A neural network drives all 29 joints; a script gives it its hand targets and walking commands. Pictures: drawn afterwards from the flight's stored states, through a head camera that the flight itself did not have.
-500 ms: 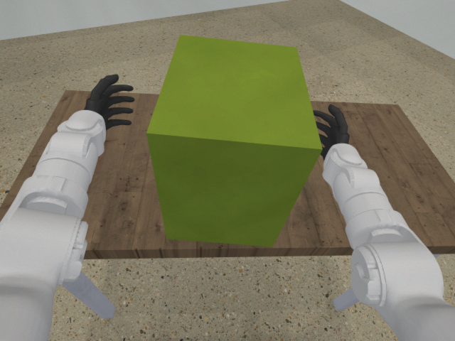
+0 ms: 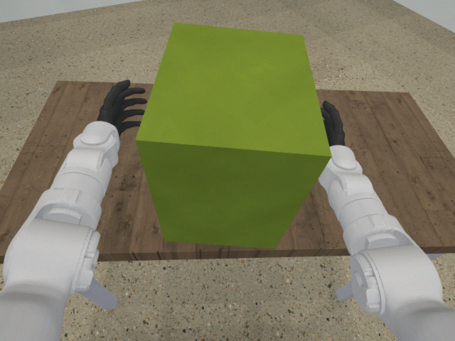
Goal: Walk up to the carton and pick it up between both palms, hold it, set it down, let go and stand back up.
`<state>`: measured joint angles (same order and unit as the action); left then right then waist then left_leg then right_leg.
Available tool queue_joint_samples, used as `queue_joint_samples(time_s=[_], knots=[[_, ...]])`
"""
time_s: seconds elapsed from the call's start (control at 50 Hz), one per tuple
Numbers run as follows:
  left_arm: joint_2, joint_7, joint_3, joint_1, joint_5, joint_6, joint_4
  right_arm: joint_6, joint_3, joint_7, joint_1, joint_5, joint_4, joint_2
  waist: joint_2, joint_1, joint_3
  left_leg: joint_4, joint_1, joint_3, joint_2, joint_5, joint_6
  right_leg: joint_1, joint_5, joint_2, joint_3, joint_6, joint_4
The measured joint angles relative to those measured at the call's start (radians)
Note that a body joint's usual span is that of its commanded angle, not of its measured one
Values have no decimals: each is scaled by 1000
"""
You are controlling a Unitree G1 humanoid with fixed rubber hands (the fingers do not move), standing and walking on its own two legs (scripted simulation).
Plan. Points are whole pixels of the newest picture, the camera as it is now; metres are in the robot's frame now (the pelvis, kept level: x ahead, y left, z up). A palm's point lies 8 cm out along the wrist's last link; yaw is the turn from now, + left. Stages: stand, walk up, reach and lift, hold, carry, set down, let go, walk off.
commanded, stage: reach and lift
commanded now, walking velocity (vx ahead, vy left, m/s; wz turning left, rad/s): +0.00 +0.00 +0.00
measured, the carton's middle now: (229, 145) +0.43 -0.01 +0.10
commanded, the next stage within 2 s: none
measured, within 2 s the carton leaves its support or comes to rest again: leaves its support in 1.80 s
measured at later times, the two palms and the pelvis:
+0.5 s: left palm (133, 125) +0.46 +0.16 +0.12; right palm (316, 141) +0.43 -0.17 +0.11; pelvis +0.00 +0.00 +0.00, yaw +0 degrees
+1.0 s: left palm (138, 130) +0.45 +0.14 +0.12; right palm (316, 145) +0.41 -0.16 +0.11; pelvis -0.01 +0.00 +0.00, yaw +0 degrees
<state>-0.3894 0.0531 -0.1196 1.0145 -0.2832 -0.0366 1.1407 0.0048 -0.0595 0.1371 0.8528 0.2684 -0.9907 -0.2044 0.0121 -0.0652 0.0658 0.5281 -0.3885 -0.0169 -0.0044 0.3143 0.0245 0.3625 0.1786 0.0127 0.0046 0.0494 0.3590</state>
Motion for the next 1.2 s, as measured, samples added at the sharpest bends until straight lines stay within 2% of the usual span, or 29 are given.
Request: queue_joint_samples(time_s=[0.24, 0.4, 0.52, 0.78, 0.92, 1.0, 1.08, 1.2], knots=[[12, -1, 21, -11, 0, 2, 0, -14, 16, 6, -1, 0, 9, 7, -12, 0, 13, 0, -1, 0, 0, -4, 0, 0, 4, 0, 0, 0, 0], [82, -6, 87, -11, 0, 12, 0, -13, 6, 28, 7, -6, 22, 64, -14, 0, 20, 0, -1, 0, 0, -5, 0, 0, 3, 0, 0, 0, 0], [124, -26, 124, -11, 44, 11, 0, -13, -28, 47, 21, -50, 18, 97, -16, 0, 21, 0, -1, 0, 0, -6, 0, 0, 0, 0, 0, 0, 0], [168, -50, 182, -11, 120, 11, 0, -13, -101, 52, 34, -122, -3, 125, -17, 0, 21, 0, -1, 0, 0, -7, 0, 1, -8, 0, 0, 1, 0], [190, -51, 247, -12, 192, 22, 0, -21, -187, 51, 36, -222, -3, 160, -16, 0, 21, 0, -1, 0, 0, -7, 0, 1, -11, 0, 0, 2, 0], [214, -47, 324, -13, 282, 43, 0, -49, -284, 35, 36, -330, -3, 195, -16, 0, 21, 0, -1, 0, 0, -7, 0, 1, -12, 0, 0, 2, 0], [235, -24, 405, -14, 362, 70, 7, -71, -384, 15, 17, -446, 38, 240, -15, 0, 21, 0, 0, 0, 0, -7, 0, 1, -12, 0, 0, 4, 0], [251, -3, 458, -21, 393, 81, 8, -75, -402, -19, -25, -465, 90, 256, -13, 0, 21, 0, 3, 0, 0, -7, 0, -3, -12, 0, 0, 4, 0]])
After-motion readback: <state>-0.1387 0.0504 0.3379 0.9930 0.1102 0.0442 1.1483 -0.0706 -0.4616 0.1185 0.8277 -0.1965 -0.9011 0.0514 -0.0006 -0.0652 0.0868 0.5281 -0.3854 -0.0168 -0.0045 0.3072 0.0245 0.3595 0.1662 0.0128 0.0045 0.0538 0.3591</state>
